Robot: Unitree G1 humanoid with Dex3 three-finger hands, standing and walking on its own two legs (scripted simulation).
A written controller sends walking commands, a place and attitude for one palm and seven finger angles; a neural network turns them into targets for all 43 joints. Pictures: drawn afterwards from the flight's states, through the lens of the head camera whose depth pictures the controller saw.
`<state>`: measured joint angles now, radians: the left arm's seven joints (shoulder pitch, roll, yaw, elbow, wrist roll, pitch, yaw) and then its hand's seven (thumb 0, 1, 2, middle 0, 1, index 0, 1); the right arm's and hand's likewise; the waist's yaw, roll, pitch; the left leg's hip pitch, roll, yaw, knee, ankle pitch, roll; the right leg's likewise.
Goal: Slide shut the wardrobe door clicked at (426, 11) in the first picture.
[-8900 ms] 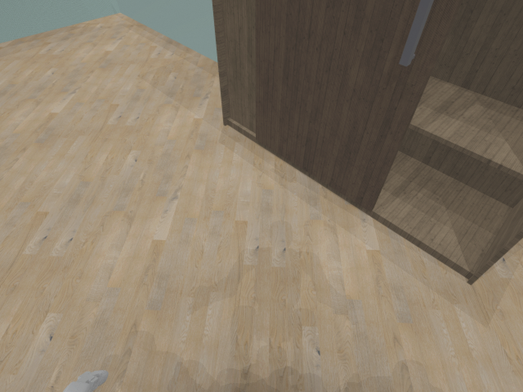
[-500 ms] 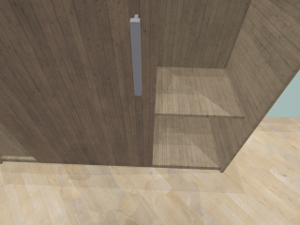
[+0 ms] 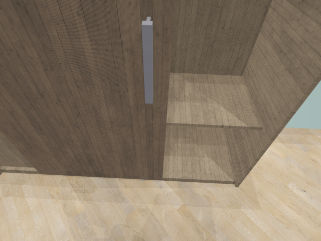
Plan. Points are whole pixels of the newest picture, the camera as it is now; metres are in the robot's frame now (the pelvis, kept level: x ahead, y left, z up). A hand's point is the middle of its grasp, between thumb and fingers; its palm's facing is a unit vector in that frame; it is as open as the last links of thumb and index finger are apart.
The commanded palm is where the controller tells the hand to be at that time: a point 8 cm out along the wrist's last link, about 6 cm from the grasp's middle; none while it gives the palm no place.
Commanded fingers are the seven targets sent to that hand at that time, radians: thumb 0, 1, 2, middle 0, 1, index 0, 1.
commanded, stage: look again from close up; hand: left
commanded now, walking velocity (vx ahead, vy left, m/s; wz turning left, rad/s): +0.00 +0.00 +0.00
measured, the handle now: (148, 64) +0.58 +0.07 +0.15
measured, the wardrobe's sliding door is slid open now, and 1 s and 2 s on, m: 0.49 0.49 0.49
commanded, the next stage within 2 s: shuffle to correct the standing spot in 0.02 s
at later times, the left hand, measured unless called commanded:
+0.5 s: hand out of the picture -0.01 +0.13 -0.18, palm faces +0.07 -0.98 -0.18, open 7.4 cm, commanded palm none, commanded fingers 0.00 0.90 0.90 -0.20 -0.30 -0.20 -0.30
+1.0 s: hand out of the picture +0.13 +0.14 -0.18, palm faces +0.03 -0.98 -0.21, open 7.3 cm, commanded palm none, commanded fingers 0.00 0.90 0.90 -0.20 -0.30 -0.20 -0.30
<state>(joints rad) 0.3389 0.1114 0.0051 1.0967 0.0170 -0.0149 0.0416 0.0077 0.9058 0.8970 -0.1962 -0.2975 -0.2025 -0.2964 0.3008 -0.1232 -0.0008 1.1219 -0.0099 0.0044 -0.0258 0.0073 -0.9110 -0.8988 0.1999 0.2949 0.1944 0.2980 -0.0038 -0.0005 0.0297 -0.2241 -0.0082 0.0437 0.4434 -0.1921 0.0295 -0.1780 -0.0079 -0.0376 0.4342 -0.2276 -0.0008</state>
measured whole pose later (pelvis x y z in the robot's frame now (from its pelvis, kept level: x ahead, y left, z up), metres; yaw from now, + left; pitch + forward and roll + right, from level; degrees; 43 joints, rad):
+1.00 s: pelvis +0.11 -0.04 +0.00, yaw -1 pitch -1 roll +0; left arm 0.24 0.15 0.04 1.03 0.03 0.03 0.05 0.02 0.92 0.90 -0.20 -0.30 -0.20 -0.30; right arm 0.14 -0.16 -0.04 1.04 -0.02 0.01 -0.05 0.00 -0.95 -0.90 0.20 0.30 0.20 0.30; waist 0.02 -0.01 0.10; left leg -0.26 0.04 0.14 0.50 -0.22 0.04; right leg -0.34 -0.05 -0.03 0.80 -0.43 0.02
